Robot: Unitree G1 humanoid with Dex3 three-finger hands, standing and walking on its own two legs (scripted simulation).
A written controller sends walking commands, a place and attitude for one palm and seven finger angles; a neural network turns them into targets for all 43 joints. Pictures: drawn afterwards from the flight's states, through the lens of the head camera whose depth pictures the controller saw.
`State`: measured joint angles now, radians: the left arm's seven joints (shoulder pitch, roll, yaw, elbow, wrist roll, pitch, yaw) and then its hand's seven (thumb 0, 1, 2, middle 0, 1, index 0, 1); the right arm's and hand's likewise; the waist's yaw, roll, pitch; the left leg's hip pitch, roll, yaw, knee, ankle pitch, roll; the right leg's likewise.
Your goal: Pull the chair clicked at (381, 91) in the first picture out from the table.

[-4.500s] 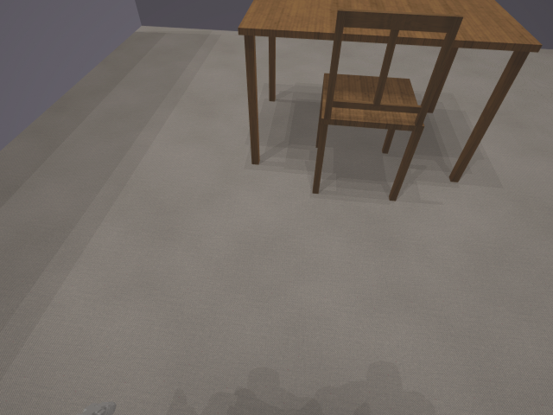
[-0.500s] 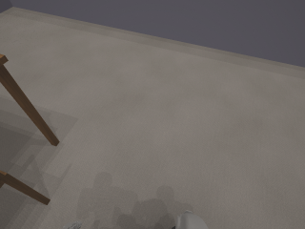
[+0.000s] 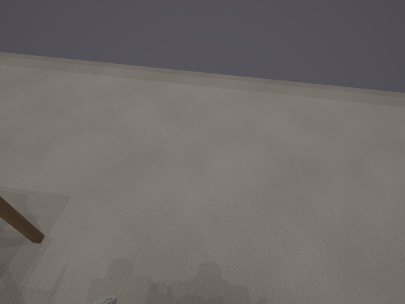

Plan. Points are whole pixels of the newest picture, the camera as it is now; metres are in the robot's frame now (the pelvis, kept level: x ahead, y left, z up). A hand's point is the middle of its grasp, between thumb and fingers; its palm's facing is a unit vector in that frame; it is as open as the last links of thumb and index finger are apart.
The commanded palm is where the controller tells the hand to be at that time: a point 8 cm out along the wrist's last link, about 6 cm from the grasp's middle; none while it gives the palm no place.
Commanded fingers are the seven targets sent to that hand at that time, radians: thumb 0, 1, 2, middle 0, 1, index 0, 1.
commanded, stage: turn to face it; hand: left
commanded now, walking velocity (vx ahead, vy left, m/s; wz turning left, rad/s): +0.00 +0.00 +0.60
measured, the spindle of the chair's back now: out of the picture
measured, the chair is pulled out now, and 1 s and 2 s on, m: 0.00 0.00 0.00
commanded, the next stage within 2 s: none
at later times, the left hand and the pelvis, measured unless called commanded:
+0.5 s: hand out of the picture +0.07 +0.19 -0.14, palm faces +0.24 -0.92 -0.31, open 7.4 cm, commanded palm none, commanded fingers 0.00 0.90 0.90 -0.20 -0.30 -0.20 -0.30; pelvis -0.01 -0.04 +0.00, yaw +14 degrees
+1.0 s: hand out of the picture -0.15 +0.13 -0.16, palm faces +0.58 -0.76 -0.29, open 7.4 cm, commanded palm none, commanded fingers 0.00 0.90 0.90 -0.20 -0.30 -0.20 -0.30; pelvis -0.04 -0.05 +0.00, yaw +35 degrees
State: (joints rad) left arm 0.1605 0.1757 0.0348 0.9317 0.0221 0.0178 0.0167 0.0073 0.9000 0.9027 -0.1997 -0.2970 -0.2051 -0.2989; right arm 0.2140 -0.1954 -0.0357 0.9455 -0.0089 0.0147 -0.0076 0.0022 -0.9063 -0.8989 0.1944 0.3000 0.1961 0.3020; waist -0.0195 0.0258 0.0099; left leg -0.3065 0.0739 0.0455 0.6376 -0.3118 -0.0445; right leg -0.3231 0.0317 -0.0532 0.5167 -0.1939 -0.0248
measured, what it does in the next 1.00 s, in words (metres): steps on the spot, turning left: right foot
